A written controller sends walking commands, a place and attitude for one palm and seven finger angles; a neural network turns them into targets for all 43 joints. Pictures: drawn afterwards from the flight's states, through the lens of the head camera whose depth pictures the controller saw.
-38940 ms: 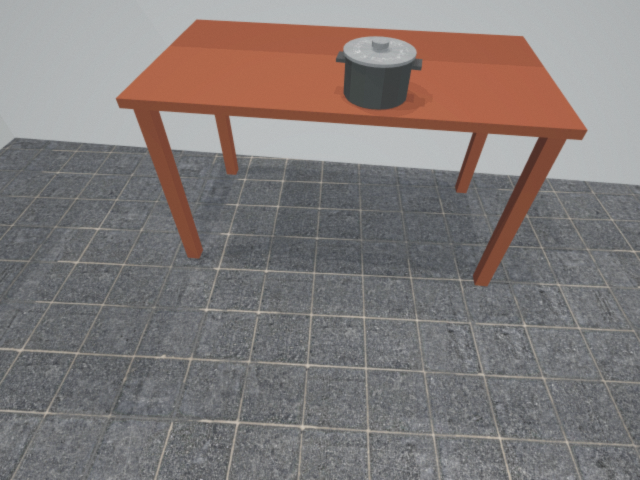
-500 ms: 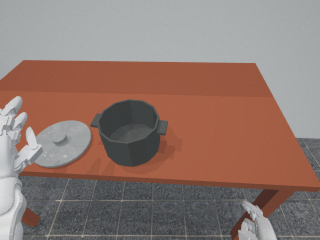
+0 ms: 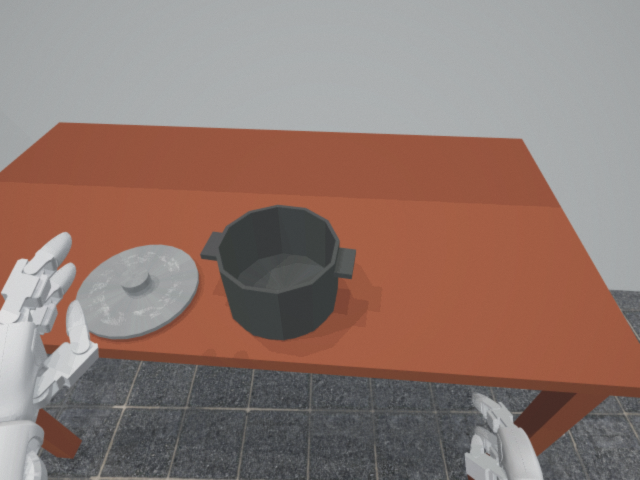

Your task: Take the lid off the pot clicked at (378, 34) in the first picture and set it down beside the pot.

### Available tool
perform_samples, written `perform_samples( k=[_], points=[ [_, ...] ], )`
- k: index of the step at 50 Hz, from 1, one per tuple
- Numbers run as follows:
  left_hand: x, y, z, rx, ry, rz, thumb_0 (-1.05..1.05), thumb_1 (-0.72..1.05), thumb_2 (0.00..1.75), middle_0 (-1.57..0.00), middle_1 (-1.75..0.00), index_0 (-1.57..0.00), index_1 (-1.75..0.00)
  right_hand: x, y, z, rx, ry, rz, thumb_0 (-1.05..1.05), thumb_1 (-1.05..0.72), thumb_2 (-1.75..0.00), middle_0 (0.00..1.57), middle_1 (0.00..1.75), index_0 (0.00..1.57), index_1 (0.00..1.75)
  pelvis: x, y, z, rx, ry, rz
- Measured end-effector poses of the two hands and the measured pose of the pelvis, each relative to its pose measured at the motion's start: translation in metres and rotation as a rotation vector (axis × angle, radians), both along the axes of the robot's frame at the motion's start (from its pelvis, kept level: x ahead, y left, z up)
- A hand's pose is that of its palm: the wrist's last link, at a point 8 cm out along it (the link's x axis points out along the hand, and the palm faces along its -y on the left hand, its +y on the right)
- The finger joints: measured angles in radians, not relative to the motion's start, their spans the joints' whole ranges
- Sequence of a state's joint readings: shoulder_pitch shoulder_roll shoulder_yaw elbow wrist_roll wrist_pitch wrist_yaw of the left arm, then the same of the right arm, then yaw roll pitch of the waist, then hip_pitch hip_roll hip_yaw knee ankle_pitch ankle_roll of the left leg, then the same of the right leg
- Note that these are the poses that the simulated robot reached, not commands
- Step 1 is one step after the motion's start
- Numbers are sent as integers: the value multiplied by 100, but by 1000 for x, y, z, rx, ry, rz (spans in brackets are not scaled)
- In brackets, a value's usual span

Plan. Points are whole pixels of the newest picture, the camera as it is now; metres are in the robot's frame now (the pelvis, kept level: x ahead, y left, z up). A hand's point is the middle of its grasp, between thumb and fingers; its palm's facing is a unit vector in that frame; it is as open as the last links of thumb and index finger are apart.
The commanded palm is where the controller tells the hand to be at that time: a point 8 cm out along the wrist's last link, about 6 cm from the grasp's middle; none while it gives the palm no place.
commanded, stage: draw the hand back to the body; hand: left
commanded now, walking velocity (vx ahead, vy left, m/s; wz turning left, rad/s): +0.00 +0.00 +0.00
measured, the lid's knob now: (135, 279) +0.40 +0.36 -0.02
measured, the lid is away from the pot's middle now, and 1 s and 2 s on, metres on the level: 0.25 0.25 0.25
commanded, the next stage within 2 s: step back with the hand held close in 0.14 s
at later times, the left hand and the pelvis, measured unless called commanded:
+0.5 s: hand (87, 346) +0.19 +0.25 +0.15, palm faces +0.28 -0.87 -0.41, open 7.4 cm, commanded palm +0.12 +0.30 +0.17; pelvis -0.02 +0.02 +0.00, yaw -3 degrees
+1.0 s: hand (33, 425) +0.12 +0.26 +0.14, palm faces +0.32 -0.86 -0.40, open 7.4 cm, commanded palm +0.05 +0.31 +0.17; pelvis -0.08 +0.03 -0.02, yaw -1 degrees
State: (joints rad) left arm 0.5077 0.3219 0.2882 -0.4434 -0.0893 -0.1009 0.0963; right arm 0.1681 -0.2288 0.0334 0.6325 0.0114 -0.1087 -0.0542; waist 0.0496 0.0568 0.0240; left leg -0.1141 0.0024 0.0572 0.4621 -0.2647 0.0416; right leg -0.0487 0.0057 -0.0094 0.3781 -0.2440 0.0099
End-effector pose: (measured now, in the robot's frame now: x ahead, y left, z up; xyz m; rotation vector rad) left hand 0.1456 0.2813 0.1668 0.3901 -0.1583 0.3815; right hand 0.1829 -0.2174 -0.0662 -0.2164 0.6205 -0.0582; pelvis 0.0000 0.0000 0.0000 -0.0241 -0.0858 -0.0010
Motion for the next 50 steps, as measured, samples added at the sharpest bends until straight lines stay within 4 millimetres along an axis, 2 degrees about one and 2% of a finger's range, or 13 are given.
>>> perform_samples(
  k=[6,13,19,21,26,30,39,44,50],
  points=[
    [-8,7,3,20,-5,8,1,89,90,-21,-31,-21,-30,2,11,1,-5,-2,21,1,-90,-90,21,30,21,30,-1,5,-1,-2,0,5],
    [-9,9,2,6,-11,12,1,89,90,-20,-30,-20,-30,0,19,0,2,-1,30,1,-90,-90,21,30,21,30,-3,9,-1,-2,2,6],
    [0,24,19,107,-74,-10,1,89,90,-21,-31,-21,-30,-12,16,0,-15,40,6,1,-90,-90,21,30,21,30,-11,11,-2,-9,30,-23],
    [5,24,16,107,-77,-40,1,89,90,-20,-30,-20,-30,-19,13,0,-27,56,-13,1,-90,-90,21,30,21,30,-15,14,-2,-9,42,-32],
    [10,11,-6,84,14,-152,1,89,90,-20,-30,-20,-30,-41,3,-2,-44,78,-84,1,-90,-90,21,30,21,30,-24,23,-6,5,66,-49],
    [0,6,-10,132,67,-206,1,89,90,-21,-31,-21,-30,-61,-2,-6,-43,85,-132,1,-90,-90,21,30,21,30,-31,25,-11,23,68,-67],
    [-33,4,17,197,-55,-149,1,88,90,-21,-31,-21,-30,-96,-2,-24,-2,103,-152,1,-90,-90,21,30,20,30,-52,18,-17,-8,51,-43],
    [-49,8,5,130,-79,-117,1,88,90,-21,-31,-21,-30,-114,-5,-24,-19,104,-174,1,-90,-90,21,30,21,30,-65,20,-19,-18,56,-27],
    [-62,25,-12,105,-77,-121,1,88,90,-21,-31,-21,-30,-130,-1,-13,-84,83,-186,2,-90,-90,21,30,20,30,-83,32,-23,-30,51,-27]
  ],
)
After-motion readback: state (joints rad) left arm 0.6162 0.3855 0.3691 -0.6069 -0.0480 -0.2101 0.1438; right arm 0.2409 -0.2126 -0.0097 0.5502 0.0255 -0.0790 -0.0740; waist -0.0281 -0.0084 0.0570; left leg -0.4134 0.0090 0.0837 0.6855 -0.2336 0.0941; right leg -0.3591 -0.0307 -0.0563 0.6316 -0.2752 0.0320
